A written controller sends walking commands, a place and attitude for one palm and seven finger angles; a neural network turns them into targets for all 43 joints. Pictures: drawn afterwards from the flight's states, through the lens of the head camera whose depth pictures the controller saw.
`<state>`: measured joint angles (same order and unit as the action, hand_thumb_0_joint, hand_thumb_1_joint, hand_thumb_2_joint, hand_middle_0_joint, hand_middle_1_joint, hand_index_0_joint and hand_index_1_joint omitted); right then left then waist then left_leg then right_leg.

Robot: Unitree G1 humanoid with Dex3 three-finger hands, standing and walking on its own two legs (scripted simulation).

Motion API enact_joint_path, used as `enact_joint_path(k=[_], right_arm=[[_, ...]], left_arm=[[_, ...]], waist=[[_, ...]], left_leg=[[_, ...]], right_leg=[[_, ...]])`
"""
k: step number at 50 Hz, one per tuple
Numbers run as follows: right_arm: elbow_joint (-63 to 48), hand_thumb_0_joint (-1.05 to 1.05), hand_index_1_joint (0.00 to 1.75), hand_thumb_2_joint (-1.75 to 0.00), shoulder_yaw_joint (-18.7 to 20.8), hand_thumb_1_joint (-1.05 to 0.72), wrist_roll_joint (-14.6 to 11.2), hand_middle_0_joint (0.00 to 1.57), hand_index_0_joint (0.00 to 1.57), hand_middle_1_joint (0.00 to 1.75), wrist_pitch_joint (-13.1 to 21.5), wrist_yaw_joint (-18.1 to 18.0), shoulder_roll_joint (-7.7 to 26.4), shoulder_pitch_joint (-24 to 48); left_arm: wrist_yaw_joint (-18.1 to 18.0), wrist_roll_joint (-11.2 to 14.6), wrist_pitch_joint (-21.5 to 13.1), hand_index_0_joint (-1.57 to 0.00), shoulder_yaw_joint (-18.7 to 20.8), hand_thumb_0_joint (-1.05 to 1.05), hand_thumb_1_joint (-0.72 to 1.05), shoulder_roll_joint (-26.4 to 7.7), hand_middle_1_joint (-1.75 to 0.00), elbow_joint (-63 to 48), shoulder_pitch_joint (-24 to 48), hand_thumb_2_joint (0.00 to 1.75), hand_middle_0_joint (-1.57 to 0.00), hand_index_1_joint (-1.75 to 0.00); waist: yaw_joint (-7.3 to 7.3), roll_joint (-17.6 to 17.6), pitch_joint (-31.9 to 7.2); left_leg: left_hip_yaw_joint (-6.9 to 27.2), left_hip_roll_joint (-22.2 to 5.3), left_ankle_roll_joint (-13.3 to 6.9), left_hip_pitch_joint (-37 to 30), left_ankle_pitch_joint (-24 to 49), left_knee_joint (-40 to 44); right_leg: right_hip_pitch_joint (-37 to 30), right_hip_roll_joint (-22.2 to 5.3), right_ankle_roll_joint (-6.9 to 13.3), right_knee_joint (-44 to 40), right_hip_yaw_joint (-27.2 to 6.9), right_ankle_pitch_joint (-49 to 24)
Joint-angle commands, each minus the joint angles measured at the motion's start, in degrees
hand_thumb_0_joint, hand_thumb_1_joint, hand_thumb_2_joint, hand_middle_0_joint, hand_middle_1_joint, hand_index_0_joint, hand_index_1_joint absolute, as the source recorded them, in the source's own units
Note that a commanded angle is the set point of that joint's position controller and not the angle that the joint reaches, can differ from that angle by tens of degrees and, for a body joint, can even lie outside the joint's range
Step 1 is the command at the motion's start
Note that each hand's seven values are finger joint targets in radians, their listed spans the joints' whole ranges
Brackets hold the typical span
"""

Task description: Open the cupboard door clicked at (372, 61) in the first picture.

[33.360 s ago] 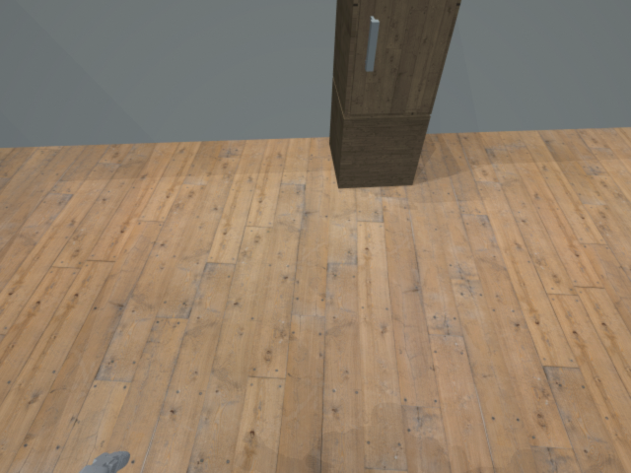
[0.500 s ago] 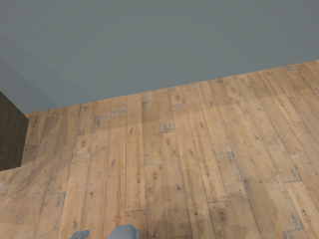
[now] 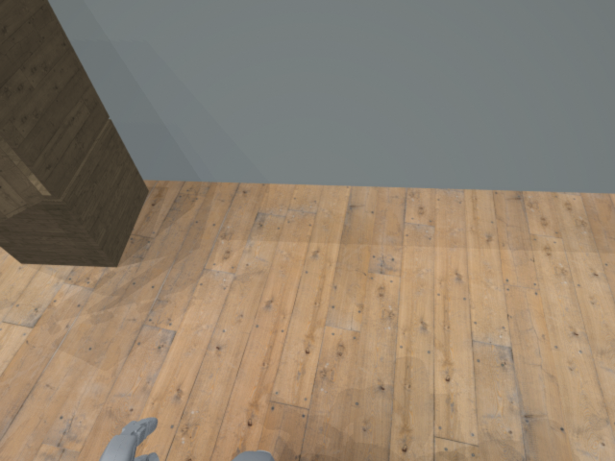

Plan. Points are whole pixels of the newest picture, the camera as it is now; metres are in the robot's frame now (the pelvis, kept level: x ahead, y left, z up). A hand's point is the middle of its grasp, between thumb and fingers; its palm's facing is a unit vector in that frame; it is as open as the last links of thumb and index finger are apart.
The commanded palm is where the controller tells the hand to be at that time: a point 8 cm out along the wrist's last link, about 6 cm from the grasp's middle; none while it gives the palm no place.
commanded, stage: turn to face it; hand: left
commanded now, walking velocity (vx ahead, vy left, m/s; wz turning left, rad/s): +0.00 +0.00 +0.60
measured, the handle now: out of the picture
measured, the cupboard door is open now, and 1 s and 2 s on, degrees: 47 47 47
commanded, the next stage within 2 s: take the last steps up to it in 1.06 s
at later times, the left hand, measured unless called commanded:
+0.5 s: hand out of the picture +0.00 +0.24 -0.17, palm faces +0.35 -0.91 -0.24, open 7.4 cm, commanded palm none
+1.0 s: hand out of the picture -0.04 +0.17 -0.15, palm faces +0.59 -0.77 -0.22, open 7.4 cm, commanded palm none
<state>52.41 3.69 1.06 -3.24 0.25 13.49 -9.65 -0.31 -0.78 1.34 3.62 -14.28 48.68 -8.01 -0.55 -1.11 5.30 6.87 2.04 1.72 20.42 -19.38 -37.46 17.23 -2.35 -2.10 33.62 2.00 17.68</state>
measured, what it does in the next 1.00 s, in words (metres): steps on the spot, turning left: left foot, then right foot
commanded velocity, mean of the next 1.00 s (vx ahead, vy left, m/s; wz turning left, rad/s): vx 0.00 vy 0.00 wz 0.53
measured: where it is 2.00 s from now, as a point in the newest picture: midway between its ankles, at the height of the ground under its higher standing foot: outside the picture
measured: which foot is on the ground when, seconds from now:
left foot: up 0.00-0.32, down 0.34-0.72, up 0.74-1.00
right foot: down 0.00-0.34, up 0.36-0.70, down 0.72-1.00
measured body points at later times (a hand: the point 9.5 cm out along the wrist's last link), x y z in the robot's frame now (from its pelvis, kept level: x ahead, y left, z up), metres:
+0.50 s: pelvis +0.00 +0.01 +0.01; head +0.04 +0.06 +0.45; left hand -0.02 +0.29 -0.15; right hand +0.17 -0.20 -0.12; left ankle -0.03 +0.12 -0.73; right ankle +0.02 -0.13 -0.66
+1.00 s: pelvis +0.01 -0.02 +0.01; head +0.05 +0.00 +0.46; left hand -0.07 +0.21 -0.13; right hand +0.24 -0.19 -0.13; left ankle -0.07 +0.08 -0.68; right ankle +0.07 -0.12 -0.73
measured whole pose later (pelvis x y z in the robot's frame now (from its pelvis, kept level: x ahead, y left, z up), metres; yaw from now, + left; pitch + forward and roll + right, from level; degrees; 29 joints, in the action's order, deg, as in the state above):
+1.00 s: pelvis +0.01 -0.02 +0.01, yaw +37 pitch -1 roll +2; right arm 54.4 4.3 0.9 -4.3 1.3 14.0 -8.2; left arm -0.7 -1.5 0.7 2.1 -10.8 50.9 -12.3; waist -0.2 1.6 5.8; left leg -2.2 -0.7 3.4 21.9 -25.9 -49.7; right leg 11.2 -7.0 -0.4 29.0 10.4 16.4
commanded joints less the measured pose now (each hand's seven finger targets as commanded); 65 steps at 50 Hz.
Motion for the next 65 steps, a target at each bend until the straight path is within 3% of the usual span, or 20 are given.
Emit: enact_joint_path(k=[1,5,11,14,15,17,18,23,33,34,36,37,42,48,52,53,54,55,60,65], right_arm=[[-6.4,0.0,0.3,-0.9,2.7,-0.9,-0.1,0.2,0.2,0.3,0.9,0.5,7.6,3.2],[-4.2,0.0,0.3,-0.9,2.2,-0.9,-0.2,0.2,0.2,0.3,-0.2,1.6,5.2,2.2],[-5.3,0.0,0.3,-0.9,1.1,-0.9,-0.6,0.2,0.2,0.3,0.6,1.9,3.0,6.6],[-4.7,0.0,0.3,-0.9,1.1,-0.9,-0.5,0.2,0.2,0.3,1.4,1.5,4.0,2.6],[-3.7,0.0,0.3,-0.9,1.5,-0.9,-0.5,0.2,0.2,0.3,1.7,1.5,5.7,-0.4],[-2.8,0.0,0.3,-0.9,4.2,-0.9,0.2,0.2,0.2,0.3,2.1,0.6,16.1,-8.2],[-1.5,0.0,0.3,-0.9,4.1,-0.9,0.4,0.2,0.2,0.3,1.9,0.0,16.7,-10.5],[-4.1,0.0,0.3,-0.9,2.0,-0.9,0.5,0.2,0.2,0.3,2.7,-1.4,10.8,-0.6],[-4.3,0.0,0.3,-0.9,2.8,-0.9,0.2,0.2,0.2,0.3,1.8,-1.0,11.5,1.6],[-4.7,0.0,0.3,-0.9,2.7,-0.9,-0.2,0.2,0.2,0.3,1.7,-0.9,10.7,3.1],[-6.7,0.0,0.3,-0.9,2.1,-0.9,-0.8,0.2,0.2,0.3,1.8,-0.3,5.3,3.3],[-6.5,0.0,0.3,-0.9,2.7,-0.9,-0.4,0.2,0.2,0.3,1.3,0.0,7.7,3.3],[-2.9,0.0,0.3,-0.9,2.2,-0.9,-0.1,0.2,0.2,0.3,-0.4,1.4,4.7,1.0],[-3.6,0.0,0.3,-0.9,0.6,-0.9,-0.5,0.2,0.2,0.3,0.9,1.1,2.3,6.1],[-1.3,0.0,0.3,-0.9,0.4,-0.9,-0.6,0.2,0.2,0.3,1.9,0.7,3.5,0.2],[-0.7,0.0,0.3,-0.9,1.1,-0.9,-0.3,0.2,0.2,0.3,2.6,0.5,6.6,-2.6],[-0.7,0.0,0.3,-0.9,2.3,-0.9,0.3,0.2,0.2,0.3,2.8,0.1,12.3,-5.0],[0.1,0.0,0.3,-0.9,2.6,-0.9,0.5,0.2,0.2,0.3,2.1,-0.7,14.2,-6.7],[-0.9,0.0,0.3,-0.9,0.1,-0.9,0.5,0.2,0.2,0.3,3.1,-2.2,8.5,-1.4],[0.8,0.0,0.3,-0.9,0.3,-0.9,0.5,0.2,0.2,0.3,4.1,-1.7,8.2,-5.6]], left_arm=[[-1.6,-0.6,-1.6,-0.2,2.0,0.0,0.9,-10.7,-0.3,-2.8,-4.7,0.9,-0.2,-0.3],[-1.4,-0.5,-1.5,-0.2,1.1,0.0,0.9,-7.4,-0.3,-4.4,-0.1,0.9,-0.2,-0.3],[-1.3,-1.0,-1.5,-0.2,2.4,0.0,0.9,-10.6,-0.3,-1.9,-6.5,0.9,-0.2,-0.3],[-0.9,-0.6,-1.2,-0.2,2.9,0.0,0.9,-11.0,-0.3,-1.2,-6.5,0.9,-0.2,-0.3],[-0.7,-0.1,-1.0,-0.2,2.9,0.0,0.9,-10.5,-0.3,-1.4,-5.7,0.9,-0.2,-0.3],[-0.3,0.3,-0.3,-0.2,1.0,0.0,0.9,-3.9,-0.3,-5.1,-1.3,0.9,-0.2,-0.3],[-0.5,-0.2,0.3,-0.2,1.0,0.0,0.9,-5.3,-0.3,-6.2,2.2,0.9,-0.2,-0.3],[0.0,-0.3,0.7,-0.2,1.6,0.0,0.9,-5.1,-0.3,-2.3,-0.2,0.9,-0.2,-0.3],[-0.5,0.5,-0.3,-0.2,1.2,0.0,0.9,-4.7,-0.3,-2.1,-3.7,0.9,-0.2,-0.3],[-0.7,0.5,-0.7,-0.2,1.6,0.0,0.9,-5.8,-0.3,-1.3,-6.5,0.9,-0.2,-0.3],[-1.5,-0.9,-1.5,-0.2,3.1,0.0,0.9,-13.9,-0.3,-1.2,-9.1,0.9,-0.2,-0.3],[-1.7,-0.6,-1.4,-0.2,2.7,0.0,0.9,-13.5,-0.3,-1.6,-8.2,0.9,-0.2,-0.3],[-1.4,-0.5,-1.5,-0.2,1.0,0.0,0.9,-7.0,-0.3,-3.5,-0.2,0.9,-0.2,-0.3],[-1.5,-1.1,-1.9,-0.2,2.1,0.0,0.9,-9.4,-0.3,-0.1,-8.3,0.9,-0.2,-0.3],[-0.9,-0.4,-1.7,-0.2,2.3,0.0,0.9,-9.4,-0.3,1.4,-6.9,0.9,-0.2,-0.3],[-0.8,0.2,-1.3,-0.2,2.0,0.0,0.9,-7.5,-0.3,0.9,-6.5,0.9,-0.2,-0.3],[-0.5,0.6,-0.8,-0.2,0.9,0.0,0.9,-3.4,-0.3,-0.7,-6.4,0.9,-0.2,-0.3],[-0.9,0.2,-0.1,-0.2,0.2,0.0,0.9,-3.3,-0.3,-1.7,-2.5,0.9,-0.2,-0.3],[-0.1,-0.2,0.6,-0.2,0.8,0.0,0.9,-3.3,-0.3,2.4,-3.8,0.9,-0.2,-0.3],[1.0,-0.5,-0.6,-0.2,0.5,0.0,0.9,-2.2,-0.3,2.8,-2.4,0.9,-0.2,-0.3]], waist=[[1.77,13.0,-5.4],[-0.58,14.1,-4.3],[3.29,12.4,-5.8],[1.55,11.7,-8.2],[-0.51,7.7,-9.5],[-5.22,-18.2,-11.4],[-5.93,-11.8,-11.8],[-0.7,-8.7,-7.8],[1.47,-8.9,-9.0],[3.21,-6.1,-9.3],[4.86,20.0,-8.8],[4.23,15.7,-7.7],[-0.67,13.5,-3.8],[3.67,11.5,-6.6],[0.39,10.7,-8.2],[-1.26,3.1,-10.4],[-2.4,-13.8,-10.7],[-3.88,-13.6,-9.7],[-0.04,-9.7,-6.2],[-1.0,-7.0,-6.7]], left_leg=[[-1.4,-1.9,0.0,13.7,-11.8,-31.8],[-7.0,-3.6,2.1,10.3,-4.8,-29.7],[-12.3,-2.9,2.0,5.3,-7.7,-8.7],[-13.2,-1.8,1.0,-3.5,-0.1,4.8],[-11.8,-2.4,0.4,-10.5,7.4,11.6],[18.2,-24.8,-11.2,-21.9,37.3,17.1],[18.1,-26.9,-15.5,-20.1,38.8,16.1],[7.7,-15.6,-10.7,-12.2,29.7,16.8],[11.3,-11.7,-9.0,-5.2,29.0,11.4],[10.3,-9.3,-6.8,-0.4,22.4,8.8],[-4.8,3.4,0.7,14.7,-14.6,-14.4],[-2.4,0.0,0.1,12.4,-16.7,-25.8],[-6.0,-3.0,1.7,10.3,-3.6,-31.0],[-10.9,-2.2,1.7,5.2,-8.4,-8.0],[-11.1,-1.6,0.2,-9.3,5.5,10.7],[-6.6,-6.5,-1.4,-17.4,14.7,15.4],[12.3,-20.9,-8.3,-22.1,32.7,17.0],[14.8,-25.5,-14.5,-17.6,41.3,17.1],[4.9,-16.3,-11.6,-12.9,28.9,19.0],[6.1,-15.2,-12.8,-15.3,10.8,21.7]], right_leg=[[-7.6,-22.8,11.3,-18.5,-16.9,-9.2],[-5.8,-15.6,8.1,-15.6,-1.8,-17.1],[-13.1,-18.8,9.0,-10.8,0.8,-25.8],[-11.4,-18.2,5.9,-3.7,3.8,-27.0],[-7.0,-17.2,3.4,1.3,5.8,-23.0],[16.6,-5.2,-3.7,23.7,7.2,20.9],[17.7,-5.4,-2.3,29.9,0.1,20.0],[15.1,-3.7,-2.6,30.2,-2.2,6.5],[-4.9,1.8,-1.8,-0.3,0.2,0.5],[-11.8,0.7,-1.4,-7.9,-0.3,-5.5],[-19.0,-23.9,8.4,-18.7,-23.9,-13.0],[-11.5,-27.0,12.0,-18.1,-22.1,-15.2],[-5.7,-14.7,7.7,-16.5,-2.6,-14.8],[-15.8,-17.5,9.8,-10.6,-1.4,-32.2],[-9.0,-15.4,4.9,-3.3,2.0,-27.2],[-2.9,-13.0,2.0,3.1,5.0,-19.5],[9.9,-5.5,-2.1,13.0,7.5,9.1],[10.5,-4.2,-1.7,20.5,2.0,20.2],[11.4,-2.8,-0.7,28.3,-1.6,8.1],[11.3,-2.0,-0.2,21.0,0.8,7.8]])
